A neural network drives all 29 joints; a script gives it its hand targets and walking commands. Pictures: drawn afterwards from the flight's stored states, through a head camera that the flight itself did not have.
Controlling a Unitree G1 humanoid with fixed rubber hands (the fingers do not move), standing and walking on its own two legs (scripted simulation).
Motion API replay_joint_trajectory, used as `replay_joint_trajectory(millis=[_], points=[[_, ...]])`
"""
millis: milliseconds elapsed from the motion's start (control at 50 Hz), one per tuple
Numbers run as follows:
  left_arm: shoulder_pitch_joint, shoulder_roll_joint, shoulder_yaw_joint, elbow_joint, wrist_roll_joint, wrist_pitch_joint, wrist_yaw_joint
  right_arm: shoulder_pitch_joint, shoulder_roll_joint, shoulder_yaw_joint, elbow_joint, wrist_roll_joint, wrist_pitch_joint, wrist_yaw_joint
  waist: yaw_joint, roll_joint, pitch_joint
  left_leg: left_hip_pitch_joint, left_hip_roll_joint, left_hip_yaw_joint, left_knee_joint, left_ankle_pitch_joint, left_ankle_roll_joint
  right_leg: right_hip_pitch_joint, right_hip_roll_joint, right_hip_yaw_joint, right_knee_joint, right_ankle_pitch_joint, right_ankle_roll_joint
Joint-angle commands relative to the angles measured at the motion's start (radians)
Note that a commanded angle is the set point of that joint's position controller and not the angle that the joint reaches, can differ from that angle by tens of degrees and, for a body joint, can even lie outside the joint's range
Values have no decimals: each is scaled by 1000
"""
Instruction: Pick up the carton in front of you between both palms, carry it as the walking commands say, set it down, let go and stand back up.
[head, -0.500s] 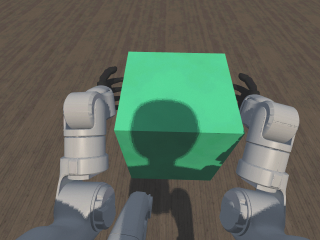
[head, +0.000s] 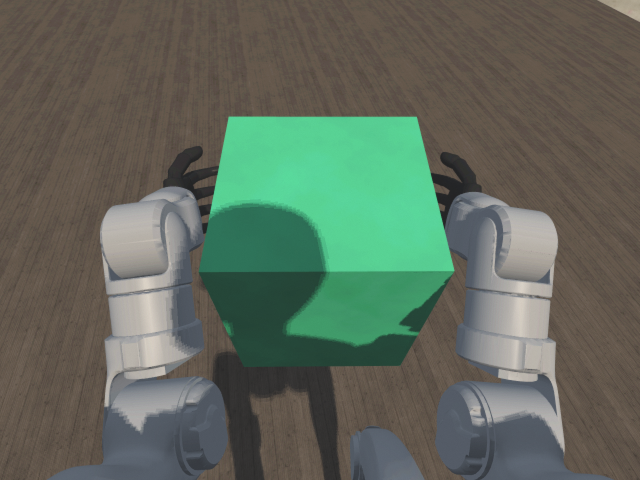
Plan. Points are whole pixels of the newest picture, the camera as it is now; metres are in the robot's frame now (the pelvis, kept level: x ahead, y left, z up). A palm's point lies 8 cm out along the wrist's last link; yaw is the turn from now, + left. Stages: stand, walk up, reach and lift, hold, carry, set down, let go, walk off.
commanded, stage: carry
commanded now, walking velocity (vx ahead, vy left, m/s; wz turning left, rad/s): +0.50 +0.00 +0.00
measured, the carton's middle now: (322, 253) +0.38 -0.01 +0.10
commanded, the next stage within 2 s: none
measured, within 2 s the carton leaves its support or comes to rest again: neither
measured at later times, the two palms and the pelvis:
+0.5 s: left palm (228, 102) +0.67 +0.13 +0.14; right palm (404, 105) +0.69 -0.17 +0.13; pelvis +0.32 -0.03 +0.03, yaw +3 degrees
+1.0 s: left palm (219, 61) +0.88 +0.18 +0.12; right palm (365, 63) +0.87 -0.12 +0.12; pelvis +0.62 +0.03 +0.03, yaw +0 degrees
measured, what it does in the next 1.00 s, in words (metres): climbs: right foot, then left foot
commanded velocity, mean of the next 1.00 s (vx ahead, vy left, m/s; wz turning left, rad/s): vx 0.35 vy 0.00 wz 0.00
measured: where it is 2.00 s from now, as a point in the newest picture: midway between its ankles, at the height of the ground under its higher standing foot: (298, 342)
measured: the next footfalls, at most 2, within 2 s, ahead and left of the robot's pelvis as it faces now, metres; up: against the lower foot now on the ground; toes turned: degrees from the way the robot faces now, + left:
right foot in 0.26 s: +0.39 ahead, -0.10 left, +0.00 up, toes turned -6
left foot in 0.76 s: +0.68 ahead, +0.11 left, +0.00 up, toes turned +7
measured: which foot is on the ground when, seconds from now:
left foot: down 0.00-0.30, up 0.32-0.74, down 0.76-1.00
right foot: up 0.00-0.24, down 0.26-0.76, up 0.78-1.00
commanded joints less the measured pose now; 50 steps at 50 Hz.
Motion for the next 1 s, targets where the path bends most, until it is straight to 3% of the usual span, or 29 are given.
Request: replay_joint_trajectory(millis=[0, 60, 160, 200, 220, 240, 260, 280, 300, 320, 340, 360, 380, 420, 520, 640, 680, 720, 740, 760, 780, 800, 820, 840, 860, 880, 940, 980], points=[[-641, -848, -637, 36, -284, 31, -58, -648, 864, 550, -44, 279, 43, 139, 8, 115, -385, 399, 216, -275, -269, 337, 132, -81, -37, -11, -226, 120, 30], [-661, -829, -624, 63, -315, 51, -50, -602, 781, 484, 14, 231, 74, 130, -1, 147, -339, 399, 173, -187, -307, 395, 111, 14, -17, -58, -501, 193, 43], [-694, -826, -563, 147, -326, 68, -39, -600, 742, 411, 109, 200, 91, 120, -7, 178, -262, 479, 158, -128, -318, 680, 67, 179, 30, -141, -823, 245, 17], [-711, -837, -536, 184, -322, 68, -38, -617, 757, 401, 139, 201, 87, 118, 15, 216, -278, 501, 178, -104, -259, 921, 13, 346, 66, -176, -933, 257, 9], [-699, -841, -522, 207, -318, 65, -37, -633, 772, 398, 143, 202, 85, 118, 54, 226, -317, 496, 168, -70, -148, 996, -25, 492, 93, -202, -992, 273, 9], [-683, -848, -507, 224, -313, 59, -38, -639, 786, 400, 153, 203, 82, 118, 89, 191, -387, 402, 142, -39, 16, 888, -60, 713, 74, -174, -1010, 244, 6], [-665, -855, -491, 228, -306, 54, -40, -651, 797, 408, 158, 204, 78, 117, 108, 83, -489, 226, 132, -42, 223, 557, -83, 956, -87, 21, -966, 182, 0], [-710, -828, -480, 234, -287, 45, -37, -672, 850, 407, 155, 209, 74, 118, 67, -213, -603, -113, 18, -91, 506, 171, -113, 1253, -358, 478, -957, 224, -172], [-661, -882, -477, 244, -298, 34, -42, -698, 855, 424, 130, 208, 69, 119, 114, -256, -549, -279, -57, -142, 623, -114, -112, 1207, -347, 612, -1104, 172, -191], [-675, -921, -480, 198, -302, 22, -53, -716, 924, 448, 124, 216, 57, 121, 96, -172, -518, -308, 9, -196, 658, -71, -88, 1149, -315, 494, -1110, 157, -156], [-705, -984, -515, 160, -319, 6, -68, -704, 974, 464, 104, 222, 43, 127, 89, -56, -495, -312, 35, -201, 626, -11, -80, 1095, -291, 414, -1110, 174, -119], [-722, -1031, -542, 122, -328, -10, -80, -688, 1022, 481, 96, 224, 27, 132, 77, -37, -462, -301, 74, -198, 562, 29, -80, 1027, -279, 324, -1133, 192, -90], [-709, -1062, -560, 106, -329, -27, -90, -661, 1057, 506, 89, 224, 11, 136, 74, -52, -458, -260, 96, -193, 493, 61, -91, 974, -258, 261, -1165, 157, -64], [-614, -1094, -591, 94, -314, -55, -106, -574, 1105, 560, 72, 215, -24, 142, 75, -94, -471, -240, 97, -148, 404, 92, -116, 976, -232, 172, -1195, 208, -59], [-357, -1123, -710, -11, -297, -119, -142, -323, 1150, 696, -31, 187, -101, 159, 78, -127, -440, -311, 96, -73, 145, 169, -150, 1098, -186, 49, -1202, 413, -58], [-46, -1050, -866, -247, -301, -158, -165, -61, 1094, 866, -297, 228, -136, 189, 85, -137, -355, -236, 42, -4, -129, 308, -114, 1124, -154, -43, -1158, 596, -36], [61, -1040, -900, -302, -315, -147, -170, 16, 1034, 892, -397, 243, -123, 196, 85, -139, -328, -137, 27, 22, -220, 350, -96, 1097, -149, -66, -1125, 646, -16], [171, -994, -905, -340, -320, -123, -171, 143, 1005, 900, -439, 252, -94, 206, 65, -100, -352, 115, -11, 85, -329, 400, -83, 999, -116, -129, -944, 693, 28], [215, -970, -911, -359, -322, -108, -172, 215, 981, 888, -446, 247, -81, 213, 55, -67, -393, 322, 37, 42, -316, 408, -71, 862, -90, -141, -805, 581, 62], [245, -945, -914, -376, -326, -93, -174, 285, 942, 868, -461, 235, -66, 218, 43, 63, -473, 553, 244, -166, -244, 650, -50, 669, -69, -133, -592, 211, 100], [252, -945, -937, -411, -345, -74, -178, 303, 929, 851, -428, 224, -61, 222, 42, 342, -566, 869, 461, -501, -206, 891, 140, 312, 44, -88, -349, -197, 131], [255, -936, -959, -444, -356, -67, -185, 377, 952, 843, -427, 224, -59, 232, 38, 293, -526, 777, 449, -520, -273, 937, 175, 236, 64, -27, -213, -333, 126], [239, -979, -979, -461, -370, -68, -194, 372, 981, 842, -465, 232, -59, 241, 37, 239, -482, 705, 411, -414, -285, 975, 152, 216, 31, 3, -195, -325, 112], [235, -1013, -994, -481, -380, -72, -201, 371, 1020, 849, -494, 239, -59, 249, 38, 127, -462, 632, 389, -340, -302, 931, 112, 240, -13, 28, -258, -274, 104], [234, -1035, -1003, -500, -387, -76, -205, 349, 1043, 862, -526, 252, -62, 254, 43, 91, -417, 533, 361, -273, -338, 861, 72, 283, -47, 35, -384, -229, 104], [245, -1045, -1010, -506, -388, -79, -205, 336, 1044, 873, -546, 261, -63, 258, 50, 113, -396, 457, 329, -215, -368, 784, 44, 346, -48, 15, -489, -192, 109], [348, -1022, -1003, -493, -358, -81, -194, 381, 996, 891, -564, 275, -56, 268, 58, 153, -378, 330, 276, -79, -373, 750, 31, 494, -12, -50, -712, -114, 118], [377, -988, -994, -498, -338, -74, -186, 403, 955, 894, -566, 278, -49, 272, 52, 187, -363, 292, 264, -39, -362, 723, 20, 539, 0, -90, -808, -15, 115]])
